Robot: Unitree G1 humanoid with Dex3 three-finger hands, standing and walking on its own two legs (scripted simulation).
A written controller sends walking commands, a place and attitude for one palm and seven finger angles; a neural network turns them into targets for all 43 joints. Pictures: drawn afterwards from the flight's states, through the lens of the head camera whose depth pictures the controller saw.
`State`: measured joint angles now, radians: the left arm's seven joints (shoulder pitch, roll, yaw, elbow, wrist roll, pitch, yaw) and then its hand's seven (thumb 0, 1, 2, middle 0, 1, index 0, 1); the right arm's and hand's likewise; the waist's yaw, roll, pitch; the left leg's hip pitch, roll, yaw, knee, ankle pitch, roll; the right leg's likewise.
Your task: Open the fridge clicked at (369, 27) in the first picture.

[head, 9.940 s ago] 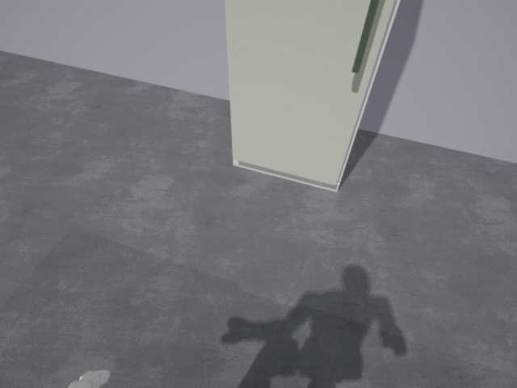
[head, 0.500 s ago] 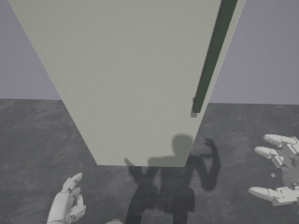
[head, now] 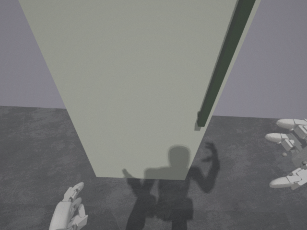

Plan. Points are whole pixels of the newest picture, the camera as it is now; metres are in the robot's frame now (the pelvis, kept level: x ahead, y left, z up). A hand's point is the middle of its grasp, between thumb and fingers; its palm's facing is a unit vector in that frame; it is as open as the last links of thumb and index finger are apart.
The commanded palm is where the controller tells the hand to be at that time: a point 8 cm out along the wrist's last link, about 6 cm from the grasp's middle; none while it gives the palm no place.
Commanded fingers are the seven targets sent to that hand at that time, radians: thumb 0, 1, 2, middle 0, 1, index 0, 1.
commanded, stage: raise the hand to about handle height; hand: right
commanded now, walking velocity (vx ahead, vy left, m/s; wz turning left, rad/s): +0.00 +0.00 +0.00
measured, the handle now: (218, 66) +0.50 -0.16 +0.19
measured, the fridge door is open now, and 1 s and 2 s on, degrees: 0 0 0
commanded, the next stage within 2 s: move the hooked fingers beside the handle in 0.52 s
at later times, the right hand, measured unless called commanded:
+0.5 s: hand (283, 152) +0.27 -0.27 +0.13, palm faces +0.06 +1.00 -0.04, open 14.0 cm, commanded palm +0.24 -0.32 +0.13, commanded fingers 0.00 0.50 -0.30 0.30 1.20 0.30 1.20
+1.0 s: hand (271, 139) +0.31 -0.26 +0.13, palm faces +0.02 +1.00 -0.01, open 14.0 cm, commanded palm +0.28 -0.30 +0.13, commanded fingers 0.00 0.50 -0.30 0.30 1.20 0.30 1.20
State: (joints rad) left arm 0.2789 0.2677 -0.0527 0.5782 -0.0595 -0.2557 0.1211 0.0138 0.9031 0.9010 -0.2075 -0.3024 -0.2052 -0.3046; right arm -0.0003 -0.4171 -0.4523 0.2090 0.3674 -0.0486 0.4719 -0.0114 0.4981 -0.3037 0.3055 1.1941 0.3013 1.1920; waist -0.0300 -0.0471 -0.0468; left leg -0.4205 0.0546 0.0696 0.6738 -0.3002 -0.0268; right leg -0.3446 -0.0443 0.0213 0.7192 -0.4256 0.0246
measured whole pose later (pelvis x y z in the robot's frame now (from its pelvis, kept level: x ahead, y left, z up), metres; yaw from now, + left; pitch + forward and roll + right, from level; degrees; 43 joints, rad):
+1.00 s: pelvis -0.01 +0.00 +0.01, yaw +1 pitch +2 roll +0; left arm 0.28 0.26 -0.06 0.60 -0.06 -0.23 0.13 0.01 0.90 0.90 -0.21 -0.30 -0.21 -0.30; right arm -0.21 -0.41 -0.41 0.42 0.31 -0.07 0.44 -0.01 0.50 -0.30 0.31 1.20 0.30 1.20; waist -0.01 -0.03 -0.02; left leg -0.40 0.06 0.05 0.62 -0.25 -0.03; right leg -0.31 -0.04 0.00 0.66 -0.38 0.02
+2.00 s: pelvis -0.01 +0.00 +0.00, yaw +2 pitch +8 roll +1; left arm 0.34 0.27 -0.03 0.62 -0.05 -0.08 0.09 0.01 0.90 0.90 -0.21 -0.30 -0.20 -0.30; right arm -0.61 -0.43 -0.37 0.84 0.22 -0.19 0.36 -0.01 0.50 -0.30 0.30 1.20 0.30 1.20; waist 0.04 -0.01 -0.05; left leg -0.55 0.05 0.04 0.68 -0.27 -0.03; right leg -0.46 -0.04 -0.01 0.73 -0.41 0.02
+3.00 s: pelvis -0.01 -0.01 -0.01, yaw +2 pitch +11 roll +1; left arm 0.35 0.27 -0.03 0.60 -0.04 -0.02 0.07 0.01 0.91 0.90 -0.21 -0.30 -0.20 -0.30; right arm -0.71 -0.45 -0.37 0.96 0.19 -0.24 0.33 -0.01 0.50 -0.30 0.30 1.20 0.30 1.20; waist 0.07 -0.01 -0.06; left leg -0.62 0.05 0.03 0.72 -0.28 -0.03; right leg -0.54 -0.05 -0.01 0.78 -0.42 0.02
